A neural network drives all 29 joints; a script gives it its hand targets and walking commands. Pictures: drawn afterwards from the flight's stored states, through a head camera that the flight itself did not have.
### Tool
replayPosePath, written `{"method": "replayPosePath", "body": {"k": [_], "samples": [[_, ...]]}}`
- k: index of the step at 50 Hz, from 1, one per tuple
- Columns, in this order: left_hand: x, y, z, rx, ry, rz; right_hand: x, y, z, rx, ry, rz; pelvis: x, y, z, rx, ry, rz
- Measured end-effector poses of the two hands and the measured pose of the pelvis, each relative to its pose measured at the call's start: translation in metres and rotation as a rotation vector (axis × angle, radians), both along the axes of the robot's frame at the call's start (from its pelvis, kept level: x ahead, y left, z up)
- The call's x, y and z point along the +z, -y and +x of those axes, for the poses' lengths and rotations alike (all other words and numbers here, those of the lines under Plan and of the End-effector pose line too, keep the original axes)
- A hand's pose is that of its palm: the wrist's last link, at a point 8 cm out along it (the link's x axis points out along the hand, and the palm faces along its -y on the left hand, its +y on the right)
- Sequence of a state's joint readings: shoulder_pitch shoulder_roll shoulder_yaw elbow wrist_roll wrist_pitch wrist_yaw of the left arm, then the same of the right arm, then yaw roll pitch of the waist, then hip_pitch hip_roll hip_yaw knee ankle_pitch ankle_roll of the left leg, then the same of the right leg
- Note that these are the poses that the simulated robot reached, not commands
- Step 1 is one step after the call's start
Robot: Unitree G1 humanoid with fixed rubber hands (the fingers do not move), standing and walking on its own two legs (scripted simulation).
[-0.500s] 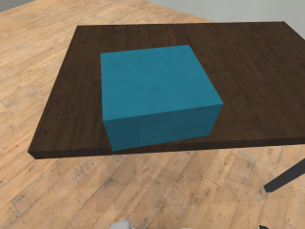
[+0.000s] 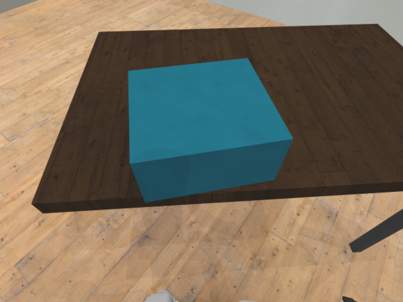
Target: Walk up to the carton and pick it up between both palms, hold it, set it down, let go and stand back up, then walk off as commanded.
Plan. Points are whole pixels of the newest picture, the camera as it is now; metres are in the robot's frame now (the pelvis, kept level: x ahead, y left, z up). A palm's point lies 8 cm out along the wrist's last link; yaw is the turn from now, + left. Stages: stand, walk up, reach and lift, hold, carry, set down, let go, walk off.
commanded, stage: walk up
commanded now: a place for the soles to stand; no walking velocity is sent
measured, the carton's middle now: (200, 124) +0.48 +0.02 +0.06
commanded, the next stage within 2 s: reach and lift in 0.28 s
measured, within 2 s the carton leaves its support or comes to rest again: neither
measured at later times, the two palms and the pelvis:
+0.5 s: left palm (63, 287) +0.17 +0.29 -0.09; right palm out of the picture +0.15 -0.29 -0.11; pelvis +0.00 +0.01 -0.01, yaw +0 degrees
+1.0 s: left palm (65, 285) +0.17 +0.26 -0.03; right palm (374, 275) +0.19 -0.31 -0.04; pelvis +0.02 -0.02 +0.02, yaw +0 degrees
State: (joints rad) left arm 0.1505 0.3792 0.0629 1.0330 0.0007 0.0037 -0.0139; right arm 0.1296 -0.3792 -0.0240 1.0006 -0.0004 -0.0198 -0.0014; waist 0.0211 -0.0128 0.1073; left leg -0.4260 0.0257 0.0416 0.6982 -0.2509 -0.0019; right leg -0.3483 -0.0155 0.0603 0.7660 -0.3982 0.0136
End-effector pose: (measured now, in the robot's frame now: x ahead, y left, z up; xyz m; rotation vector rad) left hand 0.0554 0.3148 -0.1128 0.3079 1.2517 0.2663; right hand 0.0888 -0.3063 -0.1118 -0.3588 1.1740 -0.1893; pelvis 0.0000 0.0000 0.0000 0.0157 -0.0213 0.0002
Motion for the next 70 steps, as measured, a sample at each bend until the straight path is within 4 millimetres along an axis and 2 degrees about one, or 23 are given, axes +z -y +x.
{"method": "replayPosePath", "body": {"k": [16,19,22,26,28,31,35,41,45,48,55,59,63,67,70], "samples": [[0.000,0.000,0.005,0.000,-0.010,0.003,0.000,0.000,0.002,0.017,0.011,-0.004,0.000,0.000,-0.001,0.000,0.000,0.000],[0.002,0.006,0.031,-0.018,-0.039,0.027,-0.003,-0.004,0.018,0.074,0.055,0.014,-0.005,-0.001,-0.003,0.001,-0.004,0.000],[0.010,0.015,0.076,-0.066,0.020,0.020,-0.001,-0.010,0.039,0.100,0.114,0.027,-0.009,-0.003,-0.001,0.004,0.005,-0.006],[0.028,0.025,0.131,-0.112,0.142,-0.001,0.010,-0.014,0.064,0.121,0.178,0.026,-0.010,-0.006,0.005,0.004,0.001,-0.012],[0.035,0.031,0.149,-0.135,0.188,-0.015,0.018,-0.014,0.074,0.131,0.204,0.017,-0.009,-0.006,0.008,-0.002,-0.003,-0.009],[0.042,0.036,0.161,-0.143,0.214,-0.030,0.029,-0.013,0.086,0.136,0.213,0.010,-0.005,-0.005,0.015,-0.004,-0.001,-0.008],[0.054,0.036,0.159,-0.128,0.228,-0.020,0.041,-0.012,0.098,0.125,0.241,0.040,0.003,-0.003,0.024,-0.004,0.010,-0.006],[0.062,0.038,0.132,-0.103,0.197,0.005,0.058,-0.008,0.113,0.131,0.311,0.076,0.013,0.006,0.029,-0.004,0.018,0.003],[0.068,0.046,0.117,-0.114,0.211,0.010,0.066,-0.004,0.111,0.139,0.348,0.088,0.017,0.013,0.027,-0.004,0.022,0.011],[0.076,0.052,0.112,-0.128,0.257,0.015,0.071,0.000,0.103,0.145,0.375,0.095,0.020,0.018,0.023,-0.004,0.028,0.017],[0.100,0.058,0.114,-0.142,0.397,0.042,0.087,0.004,0.078,0.162,0.433,0.090,0.023,0.026,0.011,-0.005,0.050,0.025],[0.106,0.059,0.110,-0.131,0.434,0.031,0.099,0.001,0.068,0.154,0.465,0.092,0.024,0.026,0.003,-0.005,0.060,0.025],[0.113,0.060,0.112,-0.127,0.477,0.004,0.116,-0.008,0.068,0.139,0.518,0.100,0.024,0.023,-0.003,-0.010,0.067,0.022],[0.126,0.063,0.124,-0.140,0.544,-0.018,0.137,-0.019,0.073,0.125,0.576,0.118,0.024,0.017,-0.006,-0.022,0.071,0.019],[0.138,0.062,0.133,-0.153,0.586,-0.021,0.144,-0.027,0.075,0.110,0.586,0.134,0.024,0.011,-0.006,-0.029,0.070,0.016]]}}
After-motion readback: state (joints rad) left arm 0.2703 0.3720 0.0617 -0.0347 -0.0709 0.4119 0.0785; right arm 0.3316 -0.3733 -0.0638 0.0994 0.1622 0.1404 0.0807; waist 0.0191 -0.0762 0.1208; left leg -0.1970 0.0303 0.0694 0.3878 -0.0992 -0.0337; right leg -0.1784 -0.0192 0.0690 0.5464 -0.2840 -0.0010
